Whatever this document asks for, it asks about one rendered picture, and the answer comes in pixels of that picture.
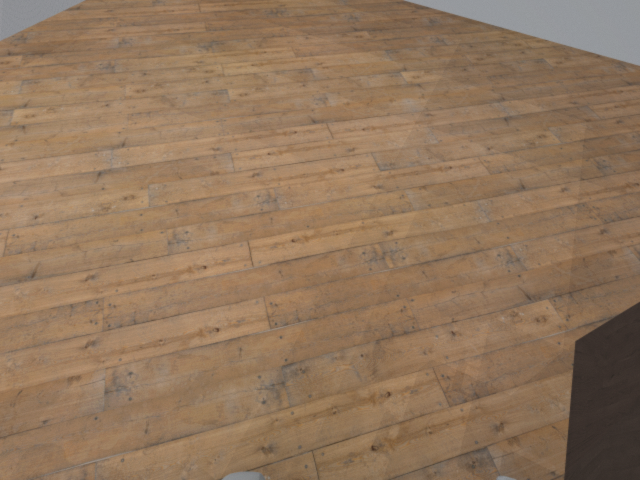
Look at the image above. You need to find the cabinet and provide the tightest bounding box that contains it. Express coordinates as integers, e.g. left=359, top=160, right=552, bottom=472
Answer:
left=564, top=302, right=640, bottom=480

